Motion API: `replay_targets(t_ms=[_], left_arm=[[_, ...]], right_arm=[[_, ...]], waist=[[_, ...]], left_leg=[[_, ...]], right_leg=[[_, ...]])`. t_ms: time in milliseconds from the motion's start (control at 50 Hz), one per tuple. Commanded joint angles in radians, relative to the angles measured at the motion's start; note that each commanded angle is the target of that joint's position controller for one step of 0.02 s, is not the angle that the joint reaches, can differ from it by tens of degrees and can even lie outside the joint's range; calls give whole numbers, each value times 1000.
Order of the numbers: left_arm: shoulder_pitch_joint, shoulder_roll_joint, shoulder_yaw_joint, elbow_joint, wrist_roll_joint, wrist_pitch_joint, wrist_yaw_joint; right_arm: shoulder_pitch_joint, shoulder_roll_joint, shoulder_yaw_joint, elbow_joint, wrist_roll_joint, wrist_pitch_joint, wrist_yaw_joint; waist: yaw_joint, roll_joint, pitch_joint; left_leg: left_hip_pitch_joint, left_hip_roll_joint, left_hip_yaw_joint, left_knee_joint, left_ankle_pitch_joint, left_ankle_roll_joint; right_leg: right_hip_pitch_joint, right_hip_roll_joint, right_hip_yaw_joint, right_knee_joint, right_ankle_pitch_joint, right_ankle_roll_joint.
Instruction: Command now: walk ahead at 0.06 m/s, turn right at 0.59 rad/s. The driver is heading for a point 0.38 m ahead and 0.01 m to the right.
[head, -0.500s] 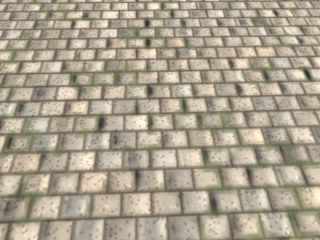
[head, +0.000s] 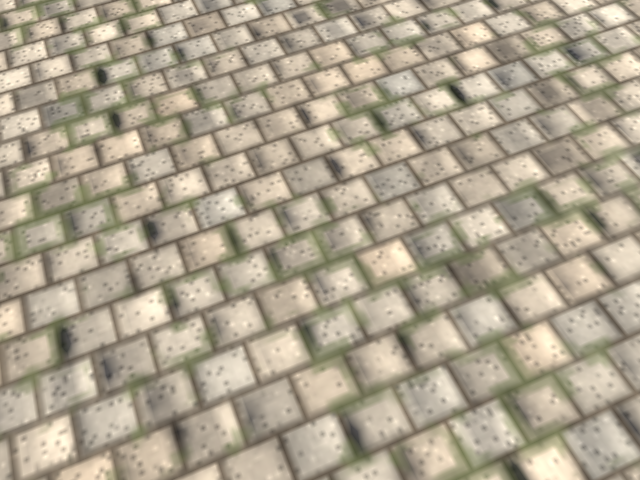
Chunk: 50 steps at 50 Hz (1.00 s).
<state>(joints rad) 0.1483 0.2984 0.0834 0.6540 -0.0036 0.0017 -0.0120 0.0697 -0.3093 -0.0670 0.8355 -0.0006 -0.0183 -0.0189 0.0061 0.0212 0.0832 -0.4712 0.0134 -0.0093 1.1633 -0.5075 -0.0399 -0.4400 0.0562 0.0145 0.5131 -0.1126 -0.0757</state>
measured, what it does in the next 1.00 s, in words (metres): steps on the spot: left foot, then right foot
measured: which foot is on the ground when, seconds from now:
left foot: up 0.00-0.30, down 0.32-1.00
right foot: down 0.00-0.32, up 0.34-0.60, down 0.62-1.00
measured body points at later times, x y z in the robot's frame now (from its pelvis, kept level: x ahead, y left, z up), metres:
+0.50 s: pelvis +0.04 +0.05 +0.01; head +0.07 +0.07 +0.46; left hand +0.25 +0.30 -0.10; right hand +0.08 -0.25 -0.09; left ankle +0.07 +0.16 -0.73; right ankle +0.00 -0.09 -0.67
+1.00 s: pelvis +0.05 +0.03 +0.00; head +0.05 +0.04 +0.45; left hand +0.19 +0.27 -0.12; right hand +0.08 -0.26 -0.11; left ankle +0.07 +0.14 -0.72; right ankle -0.01 -0.09 -0.73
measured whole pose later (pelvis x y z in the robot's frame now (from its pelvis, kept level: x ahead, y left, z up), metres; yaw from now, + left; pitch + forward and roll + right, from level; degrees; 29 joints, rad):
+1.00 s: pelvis +0.05 +0.03 +0.00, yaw -13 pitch -1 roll +0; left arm 0.30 0.25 0.04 0.79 -0.01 0.00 0.02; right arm 0.22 -0.29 -0.05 0.90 0.03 -0.06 0.01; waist 0.00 0.00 -0.01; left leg -0.29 0.00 0.03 0.67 -0.43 0.05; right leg -0.16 0.00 0.07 0.51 -0.34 -0.01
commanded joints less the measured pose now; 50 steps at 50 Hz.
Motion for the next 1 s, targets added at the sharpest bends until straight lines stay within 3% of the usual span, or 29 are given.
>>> replay_targets(t_ms=[20, 100, 180, 260, 300, 320, 340, 360, 380, 400, 420, 440, 480, 520, 560, 580, 620, 640, 660, 680, 700, 740, 800, 840, 880, 900, 920, 960, 1000], left_arm=[[-8, 158, 43, -81, 12, -5, 21], [7, 179, 53, -86, 2, 2, 41], [-5, 172, 52, -94, 4, 18, 46], [-2, 154, 41, -94, 3, 30, 43], [13, 136, 31, -84, -6, 39, 47], [51, 97, 18, -79, -1, 39, 48], [56, 85, 18, -107, -5, 30, 46], [25, 159, 38, -105, 10, 17, 46], [37, 193, 54, -84, 2, 16, 42], [67, 174, 53, -54, 0, 24, 43], [81, 147, 47, -40, 5, 32, 47], [85, 112, 36, -31, 5, 37, 47], [60, 67, 17, -35, -1, 37, 44], [11, 30, -5, -46, 1, 32, 39], [-5, 44, -4, -44, -9, 29, 36], [23, 54, 0, -27, -11, 28, 36], [54, 85, 4, -4, -1, 28, 39], [69, 135, 10, -9, 7, 30, 48], [52, 173, 19, 9, 12, 34, 47], [40, 103, 6, 5, 15, 31, 35], [37, 70, -4, 12, 24, 25, 29], [28, 74, -7, 21, 24, 13, 25], [42, 66, -14, 43, 20, 0, 29], [74, 84, -9, 62, 13, 3, 35], [124, 139, 5, 69, 6, 6, 38], [143, 156, 9, 75, 2, 0, 40], [146, 156, 9, 79, -2, -10, 43], [123, 135, 5, 78, -10, -26, 43], [37, 127, 2, 59, -27, -26, 38]], right_arm=[[58, -107, -27, -49, -6, 11, -14], [46, -74, -16, -54, -7, 15, -18], [21, -79, -16, -67, 0, 13, -11], [61, -87, -19, -64, 4, -4, 7], [116, -88, -22, -49, -5, -10, 18], [130, -146, -33, -57, -26, -9, 17], [99, -228, -48, -60, -46, -1, 12], [75, -182, -39, -86, -60, -6, 9], [32, -155, -31, -103, -46, -10, 2], [-2, -135, -26, -107, -26, -11, -2], [-5, -113, -19, -107, -7, -13, -3], [4, -92, -9, -101, -1, -12, -4], [27, -73, -1, -89, -5, -4, -1], [48, -87, -4, -78, -6, 6, -1], [96, -124, -11, -62, -3, 16, 1], [94, -128, -10, -59, 4, 18, 2], [137, -109, 0, -39, 14, 5, 8], [145, -88, 9, -43, -7, -12, 16], [178, -61, 15, -42, -18, -28, 26], [119, -72, 17, -35, -24, -31, 26], [80, -80, 14, -35, -20, -27, 26], [69, -70, 16, -28, -14, -9, 15], [86, -66, 16, -9, -13, 2, 7], [98, -55, 16, 11, -7, 5, 2], [64, -50, 13, -4, 7, -5, 1], [40, -51, 11, -21, 16, -18, 4], [33, -55, 7, -30, 24, -33, 9], [55, -59, 3, -28, 35, -59, 25], [153, -49, 1, 21, 33, -78, 41]], waist=[[-30, -111, -218], [-16, -119, -233], [0, -157, -205], [0, -185, -210], [-28, -165, -202], [-11, -43, -192], [36, 222, -129], [-6, 232, -125], [8, 160, -118], [28, 118, -110], [26, 112, -106], [22, 105, -104], [10, 122, -111], [-22, 164, -130], [-48, 190, -135], [-32, 180, -134], [-22, 131, -132], [-35, 39, -173], [-84, -116, -191], [-37, -102, -190], [-24, -83, -158], [-24, -94, -103], [-31, -97, -74], [-17, -113, -74], [20, -189, -3], [31, -221, 39], [29, -233, 66], [9, -230, 60], [-60, -178, 14]], left_leg=[[-65, 19, -62, -73, 78, -3], [-17, -8, -72, -249, 136, -31], [35, -28, -81, -370, 173, -33], [119, -29, -60, -531, 189, -3], [253, -10, -40, -733, 315, 39], [319, 143, -181, -821, 328, 94], [299, 312, -404, -888, 428, 232], [221, 392, -510, -913, 447, 331], [220, 348, -440, -895, 464, 313], [232, 286, -349, -870, 477, 266], [264, 255, -303, -854, 493, 241], [276, 236, -266, -842, 546, 238], [307, 191, -194, -831, 576, 230], [330, 169, -159, -810, 597, 221], [343, 185, -183, -791, 630, 233], [337, 183, -185, -773, 642, 226], [274, 167, -182, -764, 612, 163], [214, 134, -143, -726, 545, 108], [203, 52, -52, -737, 403, 55], [261, 36, -23, -722, 347, 15], [262, 29, -17, -714, 340, 2], [261, 29, -16, -704, 359, 7], [272, 31, -18, -708, 359, 12], [239, -15, 36, -654, 184, 12], [95, -52, 83, -511, 55, 22], [45, -38, 66, -443, 46, 39], [7, -9, 33, -395, 37, 63], [-25, 29, 3, -406, -12, 107], [217, 5, 50, -625, 159, 131]], right_leg=[[223, -247, 343, -201, 196, -184], [198, -219, 343, -200, 109, -176], [153, -193, 399, -217, -102, -151], [185, -195, 440, -171, -81, -125], [137, -149, 407, -114, -93, -72], [55, -78, 329, 14, -214, -14], [-101, 89, 130, 180, -406, 41], [-96, 58, 151, 404, -491, 83], [-97, 53, 177, 527, -442, 92], [-97, 49, 174, 576, -395, 109], [-114, 44, 176, 604, -358, 125], [-104, 39, 175, 610, -337, 139], [-57, 12, 120, 474, -311, 157], [40, -35, 50, 267, -314, 165], [119, -34, 11, 109, -299, 162], [175, -30, -2, -12, -206, 151], [330, -59, 42, -203, 23, 105], [434, -148, 127, -151, 243, 74], [410, -176, 146, -67, 255, 18], [339, -155, 138, -79, 122, 2], [302, -140, 135, -95, 44, 13], [242, -126, 128, -109, 5, 32], [204, -120, 127, -113, -20, 41], [202, -115, 145, -150, -307, 18], [185, -209, 308, -264, -657, -60], [169, -272, 409, -315, -719, -104], [161, -315, 471, -339, -707, -134], [210, -336, 469, -329, -602, -141], [128, -262, 330, -284, -467, -91]])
